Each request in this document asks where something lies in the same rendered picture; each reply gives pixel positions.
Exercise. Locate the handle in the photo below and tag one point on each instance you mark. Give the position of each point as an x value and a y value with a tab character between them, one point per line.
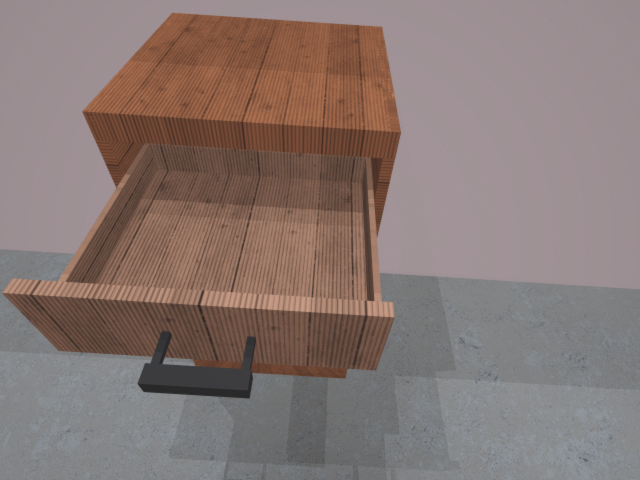
197	380

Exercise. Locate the cabinet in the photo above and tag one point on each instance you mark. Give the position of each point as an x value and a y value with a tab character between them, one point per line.
254	84

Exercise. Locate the drawer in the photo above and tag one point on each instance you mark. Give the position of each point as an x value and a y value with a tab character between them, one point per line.
217	244

